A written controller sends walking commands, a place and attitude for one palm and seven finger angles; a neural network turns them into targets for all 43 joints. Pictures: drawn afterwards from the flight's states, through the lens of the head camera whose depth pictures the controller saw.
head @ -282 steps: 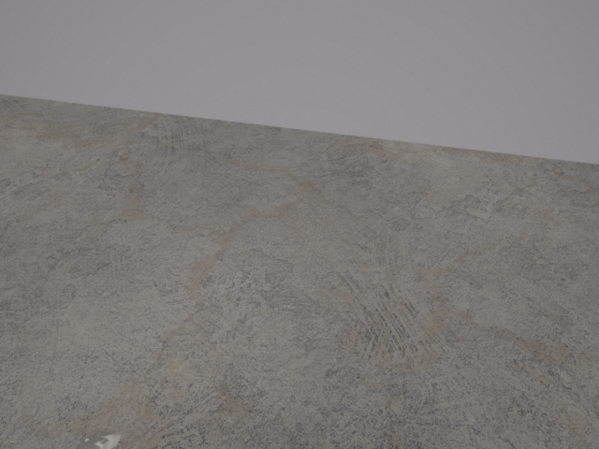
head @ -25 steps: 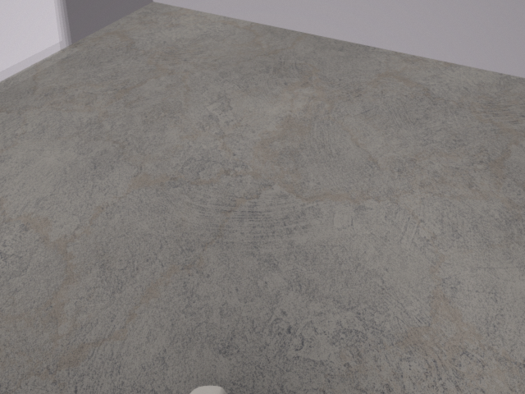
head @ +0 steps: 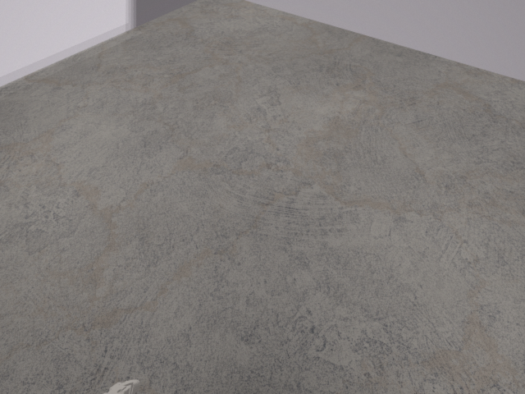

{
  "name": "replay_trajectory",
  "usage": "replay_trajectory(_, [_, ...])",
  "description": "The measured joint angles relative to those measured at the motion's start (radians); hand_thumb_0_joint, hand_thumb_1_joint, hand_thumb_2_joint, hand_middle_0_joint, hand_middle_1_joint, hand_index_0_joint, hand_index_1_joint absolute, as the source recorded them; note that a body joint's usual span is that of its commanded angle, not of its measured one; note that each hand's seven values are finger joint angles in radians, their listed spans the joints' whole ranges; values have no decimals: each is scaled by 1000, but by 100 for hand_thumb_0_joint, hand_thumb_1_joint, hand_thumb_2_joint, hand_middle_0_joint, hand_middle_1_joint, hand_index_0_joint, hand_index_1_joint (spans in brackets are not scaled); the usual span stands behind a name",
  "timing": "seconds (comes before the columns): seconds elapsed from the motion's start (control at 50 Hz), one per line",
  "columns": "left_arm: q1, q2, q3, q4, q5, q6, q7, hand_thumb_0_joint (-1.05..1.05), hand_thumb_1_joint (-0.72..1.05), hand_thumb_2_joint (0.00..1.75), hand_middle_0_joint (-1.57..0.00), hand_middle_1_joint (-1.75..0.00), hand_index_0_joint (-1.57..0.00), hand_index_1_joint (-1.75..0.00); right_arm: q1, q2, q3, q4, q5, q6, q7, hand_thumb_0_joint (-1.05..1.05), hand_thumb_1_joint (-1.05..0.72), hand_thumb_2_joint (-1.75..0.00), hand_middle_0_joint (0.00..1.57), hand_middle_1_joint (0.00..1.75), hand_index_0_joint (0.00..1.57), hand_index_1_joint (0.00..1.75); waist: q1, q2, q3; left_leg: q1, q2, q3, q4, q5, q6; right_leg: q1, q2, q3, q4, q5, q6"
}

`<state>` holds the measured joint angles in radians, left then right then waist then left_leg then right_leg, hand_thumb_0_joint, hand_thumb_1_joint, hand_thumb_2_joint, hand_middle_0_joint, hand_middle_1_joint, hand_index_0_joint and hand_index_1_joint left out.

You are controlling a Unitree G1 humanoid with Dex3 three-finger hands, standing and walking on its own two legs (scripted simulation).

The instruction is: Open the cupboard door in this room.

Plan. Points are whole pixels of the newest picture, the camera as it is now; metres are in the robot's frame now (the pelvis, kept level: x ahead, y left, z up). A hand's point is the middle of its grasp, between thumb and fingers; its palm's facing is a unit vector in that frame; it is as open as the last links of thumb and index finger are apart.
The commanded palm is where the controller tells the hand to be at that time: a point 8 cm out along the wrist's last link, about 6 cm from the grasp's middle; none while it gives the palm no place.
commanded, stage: turn or walk to find it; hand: left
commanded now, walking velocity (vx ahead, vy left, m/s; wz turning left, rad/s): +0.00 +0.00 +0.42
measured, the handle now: out of the picture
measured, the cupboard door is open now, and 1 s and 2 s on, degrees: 0 0 0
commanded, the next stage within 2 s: none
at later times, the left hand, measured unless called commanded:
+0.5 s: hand out of the picture -0.05 +0.24 -0.19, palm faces +0.28 -0.93 -0.23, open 7.3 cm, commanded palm none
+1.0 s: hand out of the picture -0.02 +0.21 -0.14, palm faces +0.42 -0.87 -0.28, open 7.3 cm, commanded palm none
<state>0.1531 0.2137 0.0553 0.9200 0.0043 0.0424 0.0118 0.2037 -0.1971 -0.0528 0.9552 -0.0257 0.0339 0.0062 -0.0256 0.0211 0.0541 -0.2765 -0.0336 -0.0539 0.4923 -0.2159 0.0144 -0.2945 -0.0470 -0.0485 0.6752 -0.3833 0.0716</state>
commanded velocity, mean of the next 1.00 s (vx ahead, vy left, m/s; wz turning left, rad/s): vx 0.00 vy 0.00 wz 0.42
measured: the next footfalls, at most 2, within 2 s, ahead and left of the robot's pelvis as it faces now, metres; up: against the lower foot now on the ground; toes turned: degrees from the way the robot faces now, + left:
right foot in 0.04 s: +0.03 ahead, -0.13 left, +0.00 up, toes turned -3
left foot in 0.44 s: -0.01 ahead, +0.14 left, +0.00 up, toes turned +17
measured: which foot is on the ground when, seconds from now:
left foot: down 0.00-0.04, up 0.06-0.42, down 0.44-0.94, up 0.96-1.00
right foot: up 0.00-0.02, down 0.04-0.44, up 0.46-0.92, down 0.94-1.00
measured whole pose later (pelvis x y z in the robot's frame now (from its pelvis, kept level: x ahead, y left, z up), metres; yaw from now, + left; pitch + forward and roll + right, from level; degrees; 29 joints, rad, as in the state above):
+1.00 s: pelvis -0.04 -0.01 +0.00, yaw +25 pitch +0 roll +1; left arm 0.14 0.18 0.04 0.89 0.01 0.02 0.02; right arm 0.25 -0.23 -0.08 0.97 -0.02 0.06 0.01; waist -0.03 0.05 0.05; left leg -0.41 -0.07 -0.09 0.76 -0.40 -0.01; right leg -0.24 -0.04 -0.07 0.56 -0.32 -0.01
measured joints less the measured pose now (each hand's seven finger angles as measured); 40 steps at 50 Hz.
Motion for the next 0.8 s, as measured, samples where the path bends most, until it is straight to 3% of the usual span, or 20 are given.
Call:
replay_trajectory(0.02, [0,-3,-3,-8,0,-8,0,1,91,90,-20,-30,-20,-30,7,-3,-3,0,2,2,1,1,-91,-90,20,30,21,30,0,0,-5,-15,-8,-8,20,-6,-7,35,1,-4,-83,52,-4])
replay_trajectory(0.04, [0,-9,-6,-13,4,-18,2,1,91,90,-20,-30,-20,-30,12,-10,-7,0,7,5,3,1,-91,-90,20,30,21,30,3,8,-8,-36,-10,-15,54,-19,-14,52,3,-11,-129,83,-34])
replay_trajectory(0.1, [8,-36,-16,-20,12,-29,5,0,91,90,-20,-30,-20,-30,18,-33,-25,8,6,28,5,1,-91,-90,20,30,21,29,3,32,-4,-129,-19,-17,321,-210,-27,56,-4,-47,-107,67,-82])
replay_trajectory(0.16, [30,-51,-22,-15,14,-28,6,0,91,90,-20,-30,-21,-30,17,-51,-35,19,2,40,13,1,-91,-90,20,30,20,29,4,35,-1,-201,0,10,572,-196,-43,83,-18,-72,-133,73,-83])
replay_trajectory(0.22, [47,-54,-24,-1,18,-26,7,0,91,90,-20,-30,-21,-30,17,-58,-39,23,3,41,17,1,-91,-90,20,30,20,29,0,25,6,-209,33,28,632,-170,-62,100,-34,-99,-151,82,-79])
replay_trajectory(0.38, [79,-24,-15,24,25,-25,0,0,90,90,-20,-30,-21,-30,-16,-46,-19,31,13,39,16,1,-91,-90,19,30,20,29,31,-29,33,-71,71,90,316,-224,-68,84,-91,-161,-110,63,-49])
replay_trajectory(0.42, [89,-7,-8,33,22,-19,0,0,90,90,-20,-30,-21,-30,-27,-42,-13,20,14,26,15,1,-91,-90,19,30,20,29,34,-42,35,-13,69,112,176,-151,-59,66,-108,-178,-68,44,-31])
replay_trajectory(0.44, [96,3,-3,36,18,-13,-1,0,90,90,-20,-30,-21,-30,-31,-40,-11,14,13,16,16,1,-91,-90,19,30,20,29,36,-51,32,8,63,118,117,-114,-38,46,-120,-181,-31,27,-21])
replay_trajectory(0.46, [96,18,4,41,14,-4,0,0,91,90,-20,-30,-21,-30,-41,-29,-9,11,11,7,16,1,-91,-90,19,30,20,29,42,-73,36,0,49,125,126,-113,-15,17,-130,-156,31,-33,-11])
replay_trajectory(0.5, [95,36,10,55,12,22,7,1,91,90,-20,-30,-21,-30,-52,-15,-1,-1,8,-8,11,1,-91,-90,19,30,20,29,49,-83,39,-7,44,126,138,-120,14,-50,-102,-89,197,-142,-2])
replay_trajectory(0.58, [77,50,18,72,10,31,0,1,91,90,-20,-30,-20,-30,-49,4,13,-12,6,-20,-5,1,-91,-90,20,30,20,29,42,-68,31,24,39,100,54,-70,27,-134,-60,-30,399,-85,6])
replay_trajectory(0.72, [30,41,14,36,8,18,-3,1,91,90,-20,-30,-20,-30,-22,16,19,-5,7,-19,-5,1,-91,-90,20,30,21,29,30,-43,10,49,9,50,-51,7,36,-134,-44,11,344,-29,22])
replay_trajectory(0.8, [-1,24,9,16,6,17,0,1,91,90,-20,-30,-20,-30,-3,15,12,-3,2,-11,-2,1,-91,-90,20,30,21,30,10,-26,3,35,-4,19,-53,22,30,-98,-27,20,246,-54,18])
